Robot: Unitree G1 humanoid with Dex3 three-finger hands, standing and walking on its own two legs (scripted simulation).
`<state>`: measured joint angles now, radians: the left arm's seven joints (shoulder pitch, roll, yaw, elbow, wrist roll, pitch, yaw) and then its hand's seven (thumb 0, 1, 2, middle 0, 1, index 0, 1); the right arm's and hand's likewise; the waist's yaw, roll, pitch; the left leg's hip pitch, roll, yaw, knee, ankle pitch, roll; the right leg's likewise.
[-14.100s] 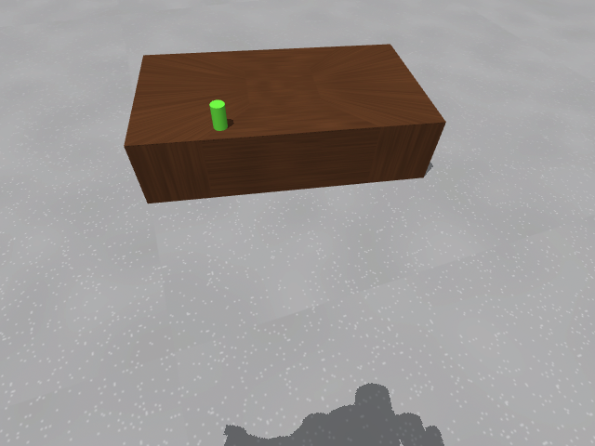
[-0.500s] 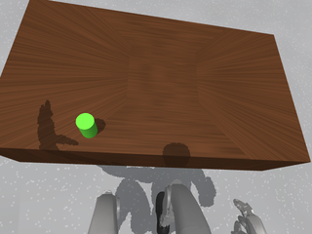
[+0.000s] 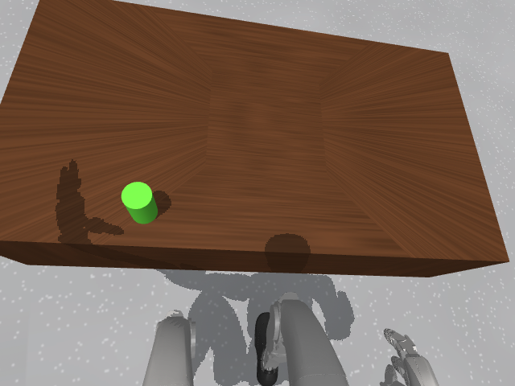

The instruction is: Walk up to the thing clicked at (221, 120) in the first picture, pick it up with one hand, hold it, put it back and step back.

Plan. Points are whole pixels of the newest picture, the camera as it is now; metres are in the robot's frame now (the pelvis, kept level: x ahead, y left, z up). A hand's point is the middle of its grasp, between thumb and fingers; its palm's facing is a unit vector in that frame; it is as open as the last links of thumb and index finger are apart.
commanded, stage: go down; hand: left
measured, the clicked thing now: (141, 204) +0.46 +0.19 -0.26
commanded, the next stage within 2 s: approach in 0.58 s
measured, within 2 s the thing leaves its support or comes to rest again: neither
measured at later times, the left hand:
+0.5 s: hand out of the picture +0.41 +0.39 +0.06, palm faces +0.16 -0.99 -0.01, open 17.2 cm
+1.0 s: hand out of the picture +0.41 +0.37 -0.04, palm faces +0.15 -0.99 +0.03, open 17.7 cm
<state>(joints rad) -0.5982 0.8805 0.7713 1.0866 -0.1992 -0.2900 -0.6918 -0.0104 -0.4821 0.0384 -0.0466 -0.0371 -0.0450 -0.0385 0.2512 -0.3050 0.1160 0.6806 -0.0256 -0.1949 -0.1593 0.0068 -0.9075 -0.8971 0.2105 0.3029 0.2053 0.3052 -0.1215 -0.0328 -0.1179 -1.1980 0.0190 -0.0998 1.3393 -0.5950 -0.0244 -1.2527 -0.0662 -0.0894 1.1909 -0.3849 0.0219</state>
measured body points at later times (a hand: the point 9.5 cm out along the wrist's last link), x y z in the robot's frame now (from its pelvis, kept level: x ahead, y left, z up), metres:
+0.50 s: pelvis +0.00 +0.00 +0.00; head +0.16 +0.06 +0.41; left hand +0.39 +0.45 +0.06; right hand +0.10 -0.27 -0.10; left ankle +0.01 +0.12 -0.61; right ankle +0.09 -0.15 -0.61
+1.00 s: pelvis -0.01 +0.00 -0.05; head +0.18 +0.06 +0.35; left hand +0.39 +0.42 -0.04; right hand +0.11 -0.28 -0.14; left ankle +0.01 +0.12 -0.61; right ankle +0.09 -0.15 -0.61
